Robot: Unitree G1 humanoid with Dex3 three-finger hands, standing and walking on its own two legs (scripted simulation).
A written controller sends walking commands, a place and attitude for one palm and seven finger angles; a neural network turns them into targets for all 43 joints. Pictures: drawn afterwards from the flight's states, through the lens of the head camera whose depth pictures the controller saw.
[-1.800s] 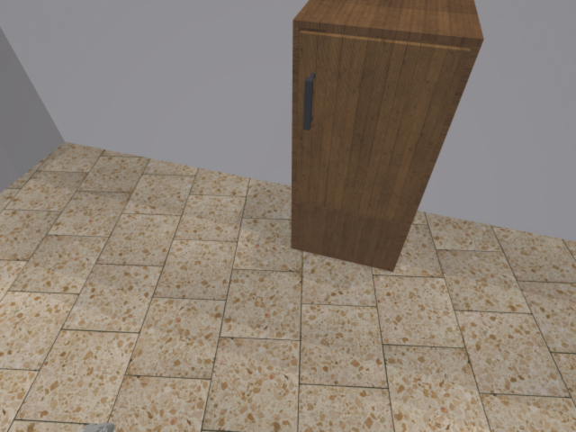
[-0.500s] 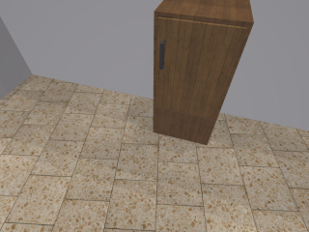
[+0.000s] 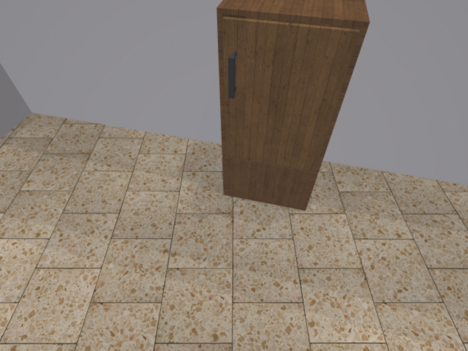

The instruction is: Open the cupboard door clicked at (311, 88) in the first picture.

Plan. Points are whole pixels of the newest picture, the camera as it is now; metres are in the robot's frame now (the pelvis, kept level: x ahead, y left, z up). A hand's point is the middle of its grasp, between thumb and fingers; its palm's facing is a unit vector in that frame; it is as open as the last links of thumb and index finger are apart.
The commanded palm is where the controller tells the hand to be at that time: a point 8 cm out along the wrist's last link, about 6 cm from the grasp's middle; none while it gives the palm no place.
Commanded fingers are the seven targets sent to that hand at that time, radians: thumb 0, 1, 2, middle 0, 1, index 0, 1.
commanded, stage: turn to face it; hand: left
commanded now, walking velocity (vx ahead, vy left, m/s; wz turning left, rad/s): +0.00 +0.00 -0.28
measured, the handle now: (233, 75) +0.95 +0.08 -0.02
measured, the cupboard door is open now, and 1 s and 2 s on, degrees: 0 0 0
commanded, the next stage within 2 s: take the last steps up to it in 0.32 s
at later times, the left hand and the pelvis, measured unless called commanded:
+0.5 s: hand out of the picture +0.06 +0.20 -0.17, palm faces -0.12 -0.97 -0.23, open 7.4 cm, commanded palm none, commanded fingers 0.00 0.90 0.90 -0.20 -0.30 -0.20 -0.30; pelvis -0.02 +0.01 -0.01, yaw -8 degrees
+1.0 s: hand out of the picture +0.06 +0.22 -0.19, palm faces -0.11 -0.99 -0.13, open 7.4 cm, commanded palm none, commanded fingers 0.00 0.90 0.90 -0.20 -0.30 -0.20 -0.30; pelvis +0.10 +0.05 -0.01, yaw -11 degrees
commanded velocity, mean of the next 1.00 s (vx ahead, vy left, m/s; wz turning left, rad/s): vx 0.18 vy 0.01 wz -0.12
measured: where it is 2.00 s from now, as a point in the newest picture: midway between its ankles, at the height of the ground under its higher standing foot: (251, 321)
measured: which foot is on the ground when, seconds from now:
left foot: down 0.00-0.54, up 0.56-0.88, down 0.90-1.00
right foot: down 0.00-0.90, up 0.92-1.00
